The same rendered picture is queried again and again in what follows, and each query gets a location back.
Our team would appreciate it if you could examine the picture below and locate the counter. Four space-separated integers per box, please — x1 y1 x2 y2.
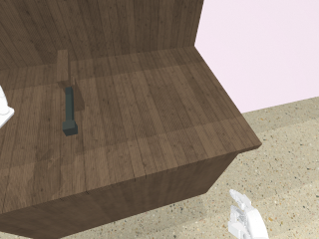
0 0 262 239

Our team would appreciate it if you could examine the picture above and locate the tap lever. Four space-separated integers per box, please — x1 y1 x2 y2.
62 87 78 136

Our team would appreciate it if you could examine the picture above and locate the right robot hand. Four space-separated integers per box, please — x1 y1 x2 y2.
227 189 269 239

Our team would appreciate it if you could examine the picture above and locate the left robot hand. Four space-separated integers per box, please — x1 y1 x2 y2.
0 86 15 128

